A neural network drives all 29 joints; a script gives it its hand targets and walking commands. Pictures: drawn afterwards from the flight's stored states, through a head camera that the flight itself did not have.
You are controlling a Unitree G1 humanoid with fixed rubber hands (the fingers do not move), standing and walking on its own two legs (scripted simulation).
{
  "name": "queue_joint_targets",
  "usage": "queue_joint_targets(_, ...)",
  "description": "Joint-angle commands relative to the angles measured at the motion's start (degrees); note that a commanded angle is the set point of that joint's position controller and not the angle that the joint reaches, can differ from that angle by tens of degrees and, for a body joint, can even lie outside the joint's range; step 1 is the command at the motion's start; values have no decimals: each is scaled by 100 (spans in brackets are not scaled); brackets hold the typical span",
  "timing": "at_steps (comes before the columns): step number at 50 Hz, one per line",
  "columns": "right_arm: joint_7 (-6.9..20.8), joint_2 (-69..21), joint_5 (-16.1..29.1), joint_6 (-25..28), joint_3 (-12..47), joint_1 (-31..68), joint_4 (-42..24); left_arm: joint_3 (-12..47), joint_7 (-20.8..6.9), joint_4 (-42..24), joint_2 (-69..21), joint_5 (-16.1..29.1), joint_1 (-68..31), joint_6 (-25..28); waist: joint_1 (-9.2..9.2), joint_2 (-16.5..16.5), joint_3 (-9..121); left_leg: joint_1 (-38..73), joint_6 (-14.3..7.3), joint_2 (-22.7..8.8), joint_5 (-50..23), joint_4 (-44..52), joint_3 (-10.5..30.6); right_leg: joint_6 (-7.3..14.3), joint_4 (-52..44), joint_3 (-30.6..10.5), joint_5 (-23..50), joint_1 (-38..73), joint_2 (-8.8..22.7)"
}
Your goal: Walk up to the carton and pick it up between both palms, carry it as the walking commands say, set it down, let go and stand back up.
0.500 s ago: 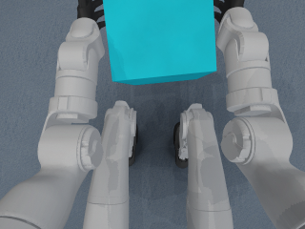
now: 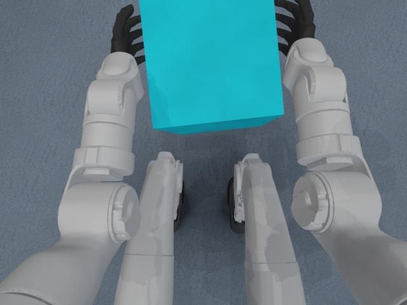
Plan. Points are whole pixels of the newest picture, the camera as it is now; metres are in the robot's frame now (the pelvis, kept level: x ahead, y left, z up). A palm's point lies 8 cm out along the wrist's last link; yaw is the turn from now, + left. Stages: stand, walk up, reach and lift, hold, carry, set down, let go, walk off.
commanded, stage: reach and lift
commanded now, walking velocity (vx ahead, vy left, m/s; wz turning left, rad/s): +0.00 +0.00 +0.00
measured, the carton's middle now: (212, 56) +0.52 +0.03 -0.10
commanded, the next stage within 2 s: none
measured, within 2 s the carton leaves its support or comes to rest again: neither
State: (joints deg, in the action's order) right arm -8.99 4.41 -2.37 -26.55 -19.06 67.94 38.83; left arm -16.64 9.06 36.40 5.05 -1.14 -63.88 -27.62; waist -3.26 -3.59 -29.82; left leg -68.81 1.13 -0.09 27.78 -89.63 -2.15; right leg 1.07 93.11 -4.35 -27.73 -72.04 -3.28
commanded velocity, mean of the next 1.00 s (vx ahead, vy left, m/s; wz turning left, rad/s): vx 0.00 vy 0.00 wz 0.00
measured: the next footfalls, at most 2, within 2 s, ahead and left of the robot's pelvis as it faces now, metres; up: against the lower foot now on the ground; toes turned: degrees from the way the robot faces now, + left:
none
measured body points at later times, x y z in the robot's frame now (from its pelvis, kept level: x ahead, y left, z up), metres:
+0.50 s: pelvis +0.06 +0.01 +0.08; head +0.17 +0.01 +0.52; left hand +0.47 +0.18 +0.08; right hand +0.51 -0.10 +0.09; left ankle +0.15 +0.15 -0.53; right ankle +0.15 -0.09 -0.53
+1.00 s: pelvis +0.09 +0.00 +0.14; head +0.15 +0.00 +0.59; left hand +0.45 +0.17 +0.14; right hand +0.48 -0.12 +0.15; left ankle +0.15 +0.14 -0.53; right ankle +0.15 -0.09 -0.53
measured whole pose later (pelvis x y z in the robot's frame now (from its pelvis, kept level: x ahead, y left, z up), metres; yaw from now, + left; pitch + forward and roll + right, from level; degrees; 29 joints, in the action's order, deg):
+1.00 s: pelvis +0.09 +0.00 +0.14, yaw -1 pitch +8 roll +3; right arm -5.5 -5.6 -11.8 -21.9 -19.7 37.2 42.9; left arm -21.8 5.2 34.9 -7.2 -12.5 -32.2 -26.4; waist -3.5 -3.0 1.4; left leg -39.9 1.1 0.2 21.7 -53.5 -1.7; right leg 1.1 57.8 -4.8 -22.6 -43.0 -2.2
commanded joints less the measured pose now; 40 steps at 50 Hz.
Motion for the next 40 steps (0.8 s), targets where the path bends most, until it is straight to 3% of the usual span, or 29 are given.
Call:
queue_joint_targets(1, 1642, -7635, 1064, -12, 3605, 3827, -460, 2876, -1766, -1692, -5995, 814, -5073, 293, -910, -213, 12723, 2493, -283, 935, -1019, 1572, 264, -262, -2085, -367, 647, 3997, -424)
queue_joint_targets(7, 1700, -7719, 745, -4, 3173, 3386, 108, 2572, -1861, -1211, -6126, 607, -4751, 312, -791, -224, 11866, 2494, -310, 903, -741, 1937, 274, -241, -2483, -333, 370, 3897, -354)
queue_joint_targets(12, 1779, -7831, 297, 96, 2582, 2731, 762, 2248, -1961, -793, -6380, 303, -4364, 360, -533, -126, 10486, 2359, -315, 871, -564, 2270, 299, -168, -2801, -200, 326, 3493, -360)
queue_joint_targets(18, 1824, -7882, -247, 309, 1816, 1833, 1680, 1615, -1980, -63, -6620, -270, -3474, 441, -381, -12, 7611, 2049, -276, 858, -392, 2862, 274, -122, -3335, -115, 248, 2919, -344)
queue_joint_targets(23, 1865, -7792, -457, 378, 1408, 1106, 1918, 1581, -2007, 40, -6812, -398, -2803, 437, -197, 127, 7211, 2641, -193, 812, -584, 3346, 308, -60, -3729, -21, 606, 3316, -302)
queue_joint_targets(30, 1904, -7841, -157, 549, 1961, 602, 1204, 2105, -2024, -275, -7103, -211, -1921, 535, -254, 188, 7598, 3666, -147, 745, -1949, 3678, 388, -36, -4025, -101, 1974, 4054, -329)
queue_joint_targets(35, 1905, -7982, 134, 682, 2705, 480, 475, 2630, -2007, -717, -7305, -42, -1467, 643, -374, 188, 7837, 4185, -112, 711, -2746, 3860, 442, -57, -4232, -243, 2746, 4558, -332)
queue_joint_targets(38, 1905, -8021, 266, 706, 2994, 336, 245, 2906, -1980, -1005, -7286, 24, -1320, 662, -406, 232, 7917, 4453, -85, 681, -2991, 3998, 477, -82, -4322, -284, 2994, 4760, -337)
queue_joint_targets(40, 1900, -7993, 278, 692, 3024, 168, 217, 3039, -1968, -1076, -7294, 53, -1254, 626, -325, 299, 7730, 4529, -72, 657, -2915, 4123, 492, -80, -4447, -293, 2929, 4819, -326)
